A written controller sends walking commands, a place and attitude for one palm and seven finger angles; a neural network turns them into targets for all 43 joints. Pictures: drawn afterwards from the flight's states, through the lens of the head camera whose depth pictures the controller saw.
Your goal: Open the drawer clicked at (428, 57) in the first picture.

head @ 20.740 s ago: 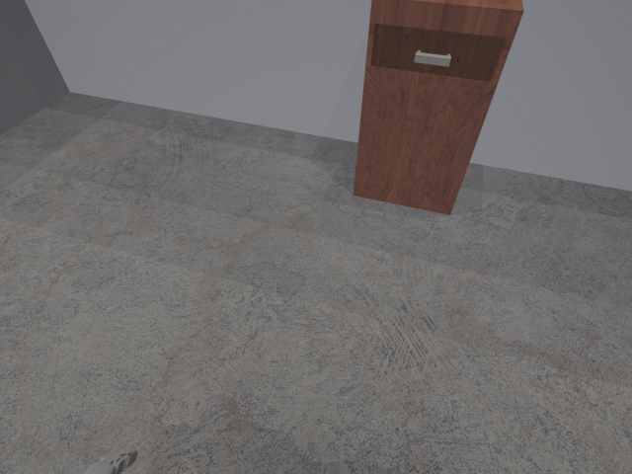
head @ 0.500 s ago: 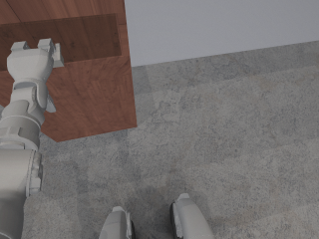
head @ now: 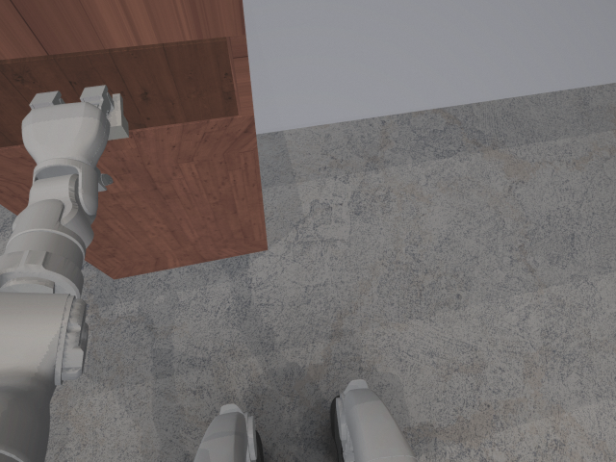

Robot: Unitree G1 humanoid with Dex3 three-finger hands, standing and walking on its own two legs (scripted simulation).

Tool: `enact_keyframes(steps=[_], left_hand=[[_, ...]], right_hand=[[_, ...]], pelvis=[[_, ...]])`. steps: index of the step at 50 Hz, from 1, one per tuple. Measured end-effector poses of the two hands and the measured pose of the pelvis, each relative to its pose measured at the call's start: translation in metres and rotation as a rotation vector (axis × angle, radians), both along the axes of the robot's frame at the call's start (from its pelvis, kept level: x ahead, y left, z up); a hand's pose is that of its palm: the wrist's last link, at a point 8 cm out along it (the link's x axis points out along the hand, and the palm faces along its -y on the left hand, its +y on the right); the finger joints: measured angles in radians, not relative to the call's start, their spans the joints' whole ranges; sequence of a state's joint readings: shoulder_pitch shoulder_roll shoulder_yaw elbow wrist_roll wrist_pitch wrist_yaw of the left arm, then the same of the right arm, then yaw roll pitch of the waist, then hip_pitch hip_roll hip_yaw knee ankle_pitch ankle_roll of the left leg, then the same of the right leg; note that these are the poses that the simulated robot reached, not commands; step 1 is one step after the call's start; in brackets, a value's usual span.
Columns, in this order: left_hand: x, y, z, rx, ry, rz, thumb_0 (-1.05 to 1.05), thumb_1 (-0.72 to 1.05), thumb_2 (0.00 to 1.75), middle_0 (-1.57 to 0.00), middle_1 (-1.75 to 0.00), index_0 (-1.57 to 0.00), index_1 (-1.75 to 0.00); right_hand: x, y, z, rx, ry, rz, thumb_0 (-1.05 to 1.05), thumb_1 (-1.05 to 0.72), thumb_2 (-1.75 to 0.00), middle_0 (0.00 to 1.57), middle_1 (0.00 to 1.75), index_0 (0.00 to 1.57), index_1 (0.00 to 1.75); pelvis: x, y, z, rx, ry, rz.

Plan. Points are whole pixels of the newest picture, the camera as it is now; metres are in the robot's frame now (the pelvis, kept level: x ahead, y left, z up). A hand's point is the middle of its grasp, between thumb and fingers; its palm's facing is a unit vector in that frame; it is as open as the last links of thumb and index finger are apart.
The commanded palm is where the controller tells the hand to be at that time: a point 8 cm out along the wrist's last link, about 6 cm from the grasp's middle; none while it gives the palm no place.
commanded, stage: close the thumb around the handle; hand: left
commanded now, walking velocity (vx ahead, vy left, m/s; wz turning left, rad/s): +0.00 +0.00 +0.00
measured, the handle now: (78, 117) +0.57 +0.26 +0.02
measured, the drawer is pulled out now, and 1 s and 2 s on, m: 0.00 0.04 0.17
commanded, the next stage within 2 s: pull the drawer open in 0.32 s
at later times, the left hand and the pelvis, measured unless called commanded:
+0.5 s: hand (91, 155) +0.53 +0.24 +0.00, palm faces -0.06 -0.01 -1.00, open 5.8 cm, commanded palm +0.50 +0.24 +0.05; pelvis +0.00 +0.00 +0.00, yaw +0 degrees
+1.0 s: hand (91, 182) +0.49 +0.24 +0.00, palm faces -0.04 -0.04 -1.00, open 5.9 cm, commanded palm +0.44 +0.24 +0.05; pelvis +0.03 +0.01 +0.02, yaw -1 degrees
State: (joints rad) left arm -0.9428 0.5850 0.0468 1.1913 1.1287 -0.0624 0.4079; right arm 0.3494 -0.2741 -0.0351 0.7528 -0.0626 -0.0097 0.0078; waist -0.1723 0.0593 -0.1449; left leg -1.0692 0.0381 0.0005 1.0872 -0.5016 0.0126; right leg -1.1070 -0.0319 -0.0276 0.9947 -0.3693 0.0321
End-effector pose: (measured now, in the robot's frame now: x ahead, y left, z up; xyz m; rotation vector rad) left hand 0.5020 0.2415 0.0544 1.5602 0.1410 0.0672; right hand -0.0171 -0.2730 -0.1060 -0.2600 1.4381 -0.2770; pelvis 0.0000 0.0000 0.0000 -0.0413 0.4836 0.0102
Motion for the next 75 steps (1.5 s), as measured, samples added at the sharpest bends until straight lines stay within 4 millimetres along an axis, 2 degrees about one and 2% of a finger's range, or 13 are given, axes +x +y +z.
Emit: enact_keyframes(steps=[9,12,27,35,41,53,59,66,75], left_hand=[[0.004,0.0,-0.001,0.011,-0.001,0.017,0.0,0.58,0.76,-0.38,-1.32,-0.39,-1.31],[0.006,-0.001,-0.002,0.014,0.01,0.023,0.0,0.68,0.81,-0.39,-1.33,-0.4,-1.33],[0.006,0.0,-0.002,0.005,0.013,0.016,0.0,0.68,0.81,-0.36,-1.35,-0.38,-1.35],[-0.002,-0.001,-0.002,-0.005,0.009,0.011,0.01,0.7,0.79,-0.33,-1.35,-0.35,-1.35],[-0.016,-0.001,-0.002,-0.021,0.009,0.0,0.01,0.7,0.77,-0.31,-1.35,-0.36,-1.35],[-0.042,-0.004,-0.003,-0.026,-0.006,-0.008,0.01,0.7,0.79,-0.31,-1.35,-0.36,-1.34],[-0.057,-0.006,-0.003,-0.027,-0.011,-0.007,0.01,0.7,0.8,-0.31,-1.35,-0.36,-1.34],[-0.074,-0.008,-0.003,-0.027,-0.015,-0.006,0.01,0.7,0.8,-0.3,-1.35,-0.37,-1.34],[-0.096,-0.011,-0.003,-0.025,-0.016,0.001,0.01,0.7,0.79,-0.3,-1.35,-0.37,-1.34]], right_hand=[[0.004,-0.001,-0.001,0.002,0.0,0.002,0.0,-0.9,-0.9,0.2,0.3,0.2,0.3],[0.004,-0.001,-0.001,0.001,-0.001,0.0,0.0,-0.9,-0.9,0.2,0.3,0.2,0.3],[-0.004,0.001,-0.001,-0.005,0.003,-0.014,0.0,-0.9,-0.9,0.2,0.3,0.2,0.3],[-0.001,0.007,0.002,0.019,0.011,-0.033,0.0,-0.9,-0.9,0.2,0.3,0.2,0.3],[0.018,0.011,0.006,0.041,-0.009,-0.031,0.0,-0.9,-0.9,0.2,0.3,0.2,0.3],[0.083,0.01,0.011,0.05,-0.133,0.011,0.0,-0.9,-0.9,0.2,0.3,0.2,0.3],[0.109,0.009,0.015,0.054,-0.186,0.032,0.0,-0.9,-0.9,0.2,0.3,0.2,0.3],[0.122,0.009,0.018,0.056,-0.217,0.046,0.0,-0.9,-0.9,0.2,0.3,0.2,0.3],[0.122,0.009,0.02,0.057,-0.242,0.039,0.0,-0.9,-0.9,0.2,0.3,0.2,0.3]], pelvis=[[0.001,-0.001,0.0,-0.001,0.002,0.003],[0.001,-0.001,0.0,0.0,0.004,0.003],[-0.002,0.0,-0.002,0.0,0.004,-0.005],[0.007,0.003,0.005,0.001,-0.006,-0.021],[0.02,0.005,0.013,0.002,-0.031,-0.026],[0.037,0.007,0.025,0.007,-0.068,-0.028],[0.041,0.006,0.029,0.009,-0.084,-0.027],[0.041,0.003,0.032,0.012,-0.103,-0.026],[0.038,0.001,0.035,0.016,-0.128,-0.029]])
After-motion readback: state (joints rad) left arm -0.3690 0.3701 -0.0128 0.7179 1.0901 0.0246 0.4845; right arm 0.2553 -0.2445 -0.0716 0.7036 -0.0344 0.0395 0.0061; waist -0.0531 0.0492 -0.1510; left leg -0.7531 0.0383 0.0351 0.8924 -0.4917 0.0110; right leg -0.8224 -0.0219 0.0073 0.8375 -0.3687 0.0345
